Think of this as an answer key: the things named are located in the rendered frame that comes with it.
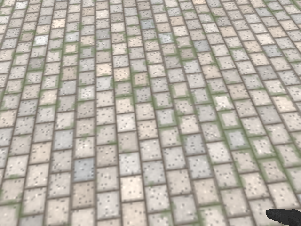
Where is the right robot hand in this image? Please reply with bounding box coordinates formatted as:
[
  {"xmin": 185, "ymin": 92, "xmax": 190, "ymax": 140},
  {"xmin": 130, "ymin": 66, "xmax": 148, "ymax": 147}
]
[{"xmin": 266, "ymin": 208, "xmax": 301, "ymax": 226}]

